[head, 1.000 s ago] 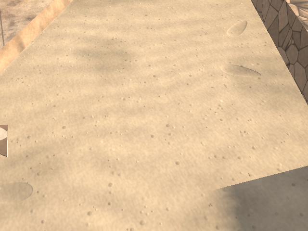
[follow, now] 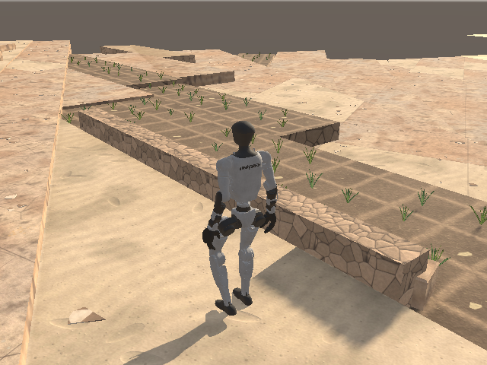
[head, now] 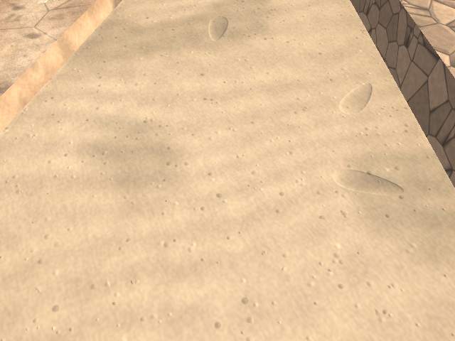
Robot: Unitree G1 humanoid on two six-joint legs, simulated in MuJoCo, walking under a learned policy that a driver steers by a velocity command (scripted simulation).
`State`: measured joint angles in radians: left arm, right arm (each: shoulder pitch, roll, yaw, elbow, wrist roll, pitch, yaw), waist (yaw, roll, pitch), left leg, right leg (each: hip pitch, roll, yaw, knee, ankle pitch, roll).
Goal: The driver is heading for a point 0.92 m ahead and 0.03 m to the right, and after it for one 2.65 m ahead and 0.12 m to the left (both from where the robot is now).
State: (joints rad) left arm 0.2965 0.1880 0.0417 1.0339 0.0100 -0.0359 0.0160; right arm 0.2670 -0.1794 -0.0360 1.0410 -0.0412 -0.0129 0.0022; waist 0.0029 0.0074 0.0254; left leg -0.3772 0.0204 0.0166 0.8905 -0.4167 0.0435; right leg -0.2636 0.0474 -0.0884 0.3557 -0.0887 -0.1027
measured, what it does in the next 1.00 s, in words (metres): walks ahead: left foot, then right foot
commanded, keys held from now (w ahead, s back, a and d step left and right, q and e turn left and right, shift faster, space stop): w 1.00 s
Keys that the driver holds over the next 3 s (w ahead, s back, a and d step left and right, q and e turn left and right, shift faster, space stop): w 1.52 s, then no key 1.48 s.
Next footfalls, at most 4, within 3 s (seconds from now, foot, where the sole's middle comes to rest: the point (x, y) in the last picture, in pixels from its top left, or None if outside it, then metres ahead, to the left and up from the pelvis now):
0.22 left None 0.07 0.12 -0.78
0.68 right None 0.38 -0.10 -0.78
1.22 left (219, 285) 0.69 0.07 -0.78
1.74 right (268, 217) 0.95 -0.10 -0.78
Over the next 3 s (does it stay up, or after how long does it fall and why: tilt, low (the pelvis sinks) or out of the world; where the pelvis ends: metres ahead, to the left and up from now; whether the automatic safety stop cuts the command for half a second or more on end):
stays up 0.89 0.00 0.00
